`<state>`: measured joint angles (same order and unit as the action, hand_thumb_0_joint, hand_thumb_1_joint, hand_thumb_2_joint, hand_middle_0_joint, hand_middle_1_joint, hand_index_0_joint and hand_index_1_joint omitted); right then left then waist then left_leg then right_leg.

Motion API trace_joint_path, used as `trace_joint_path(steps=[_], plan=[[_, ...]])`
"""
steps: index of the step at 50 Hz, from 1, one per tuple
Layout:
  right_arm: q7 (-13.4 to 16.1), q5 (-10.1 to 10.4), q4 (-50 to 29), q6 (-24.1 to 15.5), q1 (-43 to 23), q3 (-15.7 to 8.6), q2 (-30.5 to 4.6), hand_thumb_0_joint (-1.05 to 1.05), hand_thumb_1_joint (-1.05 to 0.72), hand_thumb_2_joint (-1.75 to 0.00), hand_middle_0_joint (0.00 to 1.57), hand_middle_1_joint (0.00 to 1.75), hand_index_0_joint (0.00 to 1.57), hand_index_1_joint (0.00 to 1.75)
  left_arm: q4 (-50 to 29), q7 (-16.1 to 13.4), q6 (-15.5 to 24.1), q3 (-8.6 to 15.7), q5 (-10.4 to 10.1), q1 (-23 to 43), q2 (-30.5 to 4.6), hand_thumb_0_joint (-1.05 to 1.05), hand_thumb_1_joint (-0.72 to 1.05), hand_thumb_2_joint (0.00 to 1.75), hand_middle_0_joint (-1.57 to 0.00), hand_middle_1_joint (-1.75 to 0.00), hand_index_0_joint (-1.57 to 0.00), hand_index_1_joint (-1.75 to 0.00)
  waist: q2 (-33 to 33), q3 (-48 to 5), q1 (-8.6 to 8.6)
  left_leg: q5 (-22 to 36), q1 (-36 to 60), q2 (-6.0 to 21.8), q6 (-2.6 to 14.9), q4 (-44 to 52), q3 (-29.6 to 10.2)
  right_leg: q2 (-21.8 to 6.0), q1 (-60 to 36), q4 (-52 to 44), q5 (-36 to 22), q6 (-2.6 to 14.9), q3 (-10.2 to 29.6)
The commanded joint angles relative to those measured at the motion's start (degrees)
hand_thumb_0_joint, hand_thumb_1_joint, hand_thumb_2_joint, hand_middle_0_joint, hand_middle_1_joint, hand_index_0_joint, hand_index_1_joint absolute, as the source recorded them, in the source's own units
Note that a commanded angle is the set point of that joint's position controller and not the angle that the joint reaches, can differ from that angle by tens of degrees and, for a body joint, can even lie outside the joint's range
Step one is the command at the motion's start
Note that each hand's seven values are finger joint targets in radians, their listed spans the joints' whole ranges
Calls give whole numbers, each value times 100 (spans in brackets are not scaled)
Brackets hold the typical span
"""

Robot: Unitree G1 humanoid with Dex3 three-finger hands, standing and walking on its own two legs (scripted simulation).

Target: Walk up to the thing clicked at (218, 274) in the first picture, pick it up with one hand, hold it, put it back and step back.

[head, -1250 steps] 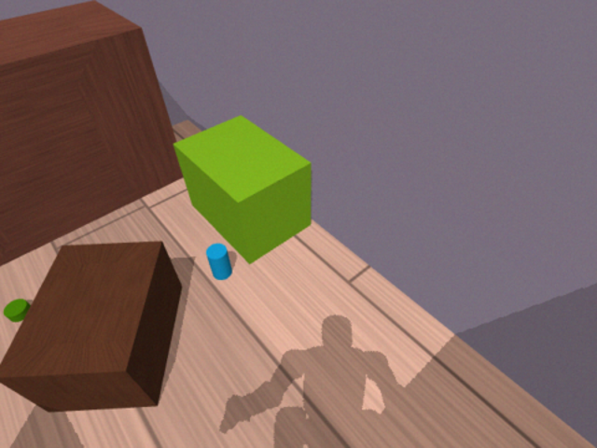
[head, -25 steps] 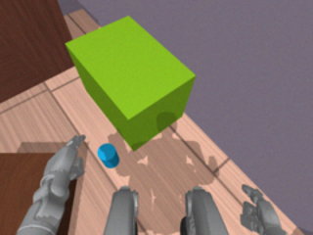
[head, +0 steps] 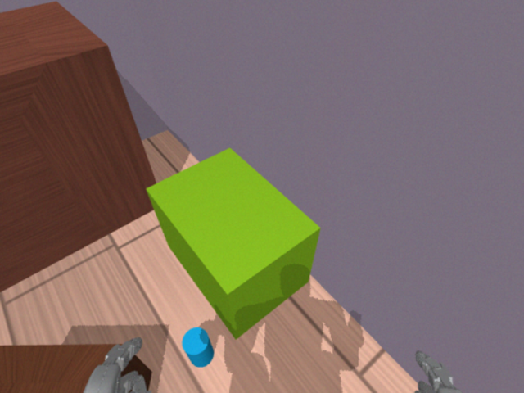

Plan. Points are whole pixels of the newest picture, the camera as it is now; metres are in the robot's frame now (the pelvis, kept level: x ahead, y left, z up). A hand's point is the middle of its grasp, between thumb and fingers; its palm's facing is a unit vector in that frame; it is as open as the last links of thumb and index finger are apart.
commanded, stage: home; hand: left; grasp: from above
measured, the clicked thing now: (198, 347) +0.42 +0.22 -0.63
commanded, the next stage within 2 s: none
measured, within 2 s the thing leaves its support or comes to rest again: neither
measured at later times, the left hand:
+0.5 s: hand out of the picture +0.17 +0.18 -0.03, palm faces +0.07 -0.98 -0.19, open 7.4 cm
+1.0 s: hand out of the picture +0.17 +0.19 -0.03, palm faces +0.06 -0.98 -0.19, open 7.4 cm
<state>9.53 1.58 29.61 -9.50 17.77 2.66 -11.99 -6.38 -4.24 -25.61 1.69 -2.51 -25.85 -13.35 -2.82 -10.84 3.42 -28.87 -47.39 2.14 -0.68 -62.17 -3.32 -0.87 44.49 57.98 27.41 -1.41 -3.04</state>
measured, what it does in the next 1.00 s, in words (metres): stands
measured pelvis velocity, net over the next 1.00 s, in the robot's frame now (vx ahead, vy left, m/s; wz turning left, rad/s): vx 0.00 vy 0.00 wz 0.01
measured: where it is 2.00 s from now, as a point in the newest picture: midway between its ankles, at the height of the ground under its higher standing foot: outside the picture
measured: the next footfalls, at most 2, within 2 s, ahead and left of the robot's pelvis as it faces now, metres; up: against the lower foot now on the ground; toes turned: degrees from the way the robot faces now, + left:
none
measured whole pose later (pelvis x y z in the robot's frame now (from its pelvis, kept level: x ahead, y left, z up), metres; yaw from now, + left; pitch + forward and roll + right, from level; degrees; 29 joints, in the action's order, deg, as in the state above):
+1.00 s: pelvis +0.00 +0.00 +0.01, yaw +0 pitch +10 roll -3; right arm 10.4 0.1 31.1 -14.4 17.2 1.9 -12.3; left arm -7.6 -1.2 -25.9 2.0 -3.2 -28.6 -13.1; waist -2.4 -9.5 2.3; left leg -27.9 -40.3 1.9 -0.3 -58.1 -3.1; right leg -1.1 37.1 53.5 26.2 -1.8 -2.9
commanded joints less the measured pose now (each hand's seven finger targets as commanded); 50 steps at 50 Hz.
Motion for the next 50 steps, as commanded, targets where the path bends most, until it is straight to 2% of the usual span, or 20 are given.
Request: trace_joint_path(steps=[1,3,6,11,12,15,17,19,23,26,29,30,39,41,42,45,46,47,49,50], plan=[[169,-3,-990,-439,-377,-263,-663,0,-90,-90,20,30,20,30,-1272,53,114,379,-118,-167,-462,0,90,90,-20,-30,-20,-30,23,-528,-60,1350,1067,-185,145,1177,37,206,-816,-1067,-1208,175,-112],[187,-34,-987,-513,-395,-284,-675,0,-90,-90,20,30,20,30,-1290,131,105,366,-153,-204,-443,0,90,90,-20,-30,-20,-30,65,-366,-14,1192,1043,-216,173,1220,107,203,-836,-1219,-1074,148,-120],[201,-59,-952,-618,-394,-328,-716,0,-90,-90,20,30,20,30,-1282,226,133,352,-124,-225,-456,0,90,90,-20,-30,-20,-30,91,-191,-32,1084,1064,-223,163,1307,130,194,-782,-1262,-937,138,-135],[177,-89,-916,-722,-396,-364,-752,0,-90,-90,20,30,20,30,-1258,305,206,363,-78,-121,-481,0,90,90,-20,-30,-20,-30,47,-228,-41,1207,1208,-212,142,1329,97,190,-817,-1229,-1035,140,-140],[178,-99,-913,-741,-408,-375,-756,0,-90,-90,20,30,20,30,-1270,304,216,421,-63,-93,-532,0,90,90,-20,-30,-20,-30,12,-293,-45,1242,1223,-227,145,1296,115,176,-869,-1239,-1083,134,-113],[166,-110,-873,-777,-435,-376,-764,0,-90,-90,20,30,20,30,-1264,314,242,399,-55,-134,-498,0,90,90,-20,-30,-20,-30,5,-273,-79,1314,1274,-228,139,1304,118,172,-936,-1229,-1152,129,-109],[166,-119,-841,-783,-422,-394,-767,0,-90,-90,20,30,20,30,-1223,308,246,407,-30,-205,-510,0,90,90,-20,-30,-20,-30,-13,-465,-77,1554,1398,-221,129,1263,133,182,-1003,-1176,-1350,138,-98],[167,-118,-857,-765,-477,-378,-764,0,-90,-90,20,30,20,30,-1248,287,270,408,-10,-148,-546,0,90,90,-20,-30,-20,-30,21,-293,-82,1441,1282,-239,145,1271,150,163,-992,-1243,-1302,123,-82],[169,-134,-816,-786,-477,-371,-757,0,-90,-90,20,30,20,30,-1222,282,265,376,-13,-165,-520,0,90,90,-20,-30,-20,-30,33,-340,-84,1394,1305,-238,152,1284,139,168,-1029,-1261,-1273,116,-76],[176,-125,-818,-769,-537,-362,-749,0,-90,-90,20,30,20,30,-1228,258,273,393,-5,-157,-534,0,90,90,-20,-30,-20,-30,6,-224,-151,1219,1248,-225,138,1356,130,173,-992,-1292,-1061,129,-101],[172,-125,-821,-784,-511,-360,-747,0,-90,-90,20,30,20,30,-1232,268,270,336,-20,-149,-504,0,90,90,-20,-30,-20,-30,6,-294,-98,1169,1278,-215,141,1394,84,187,-1008,-1279,-1028,131,-119],[174,-127,-827,-778,-498,-372,-761,0,-90,-90,20,30,20,30,-1216,262,269,392,-32,-171,-519,0,90,90,-20,-30,-20,-30,16,-323,-116,1235,1294,-220,144,1353,114,176,-1039,-1287,-1085,133,-97],[186,-129,-777,-813,-492,-375,-763,0,-90,-90,20,30,20,30,-1233,257,292,379,-34,-192,-522,0,90,90,-20,-30,-20,-30,20,-294,-138,1281,1306,-180,126,1397,79,208,-1010,-1247,-1086,139,-128],[189,-136,-764,-816,-477,-381,-763,0,-90,-90,20,30,20,30,-1193,267,287,380,-35,-161,-523,0,90,90,-20,-30,-20,-30,18,-348,-95,1291,1332,-192,131,1361,103,197,-1056,-1270,-1111,133,-107],[183,-130,-770,-823,-499,-375,-774,0,-90,-90,20,30,20,30,-1211,272,283,328,-20,-149,-514,0,90,90,-20,-30,-20,-30,15,-185,-106,1166,1301,-168,128,1447,60,215,-967,-1266,-991,129,-136],[182,-127,-786,-804,-546,-369,-753,0,-90,-90,20,30,20,30,-1161,258,276,362,-3,-176,-524,0,90,90,-20,-30,-20,-30,13,-119,-164,1007,1206,-166,119,1483,50,215,-946,-1285,-840,137,-139],[178,-126,-797,-799,-521,-372,-755,0,-90,-90,20,30,20,30,-1158,267,279,356,-10,-162,-518,0,90,90,-20,-30,-20,-30,-4,-113,-130,916,1187,-187,132,1458,94,200,-943,-1323,-769,134,-115],[185,-133,-769,-807,-463,-395,-785,0,-90,-90,20,30,20,30,-1244,268,277,447,-28,-223,-610,0,90,90,-20,-30,-20,-30,-38,-318,-141,1087,1294,-176,123,1446,70,201,-1054,-1275,-911,144,-122],[168,-127,-790,-809,-514,-364,-760,0,-90,-90,20,30,20,30,-1238,280,269,249,-16,-173,-459,0,90,90,-20,-30,-20,-30,-88,-137,-120,984,1267,-163,119,1496,58,212,-914,-1268,-836,145,-129],[180,-125,-770,-809,-481,-385,-777,0,-90,-90,20,30,20,30,-1310,269,268,403,-23,-110,-601,0,90,90,-20,-30,-20,-30,-134,-208,-122,1003,1276,-164,117,1479,59,209,-944,-1270,-844,146,-117]])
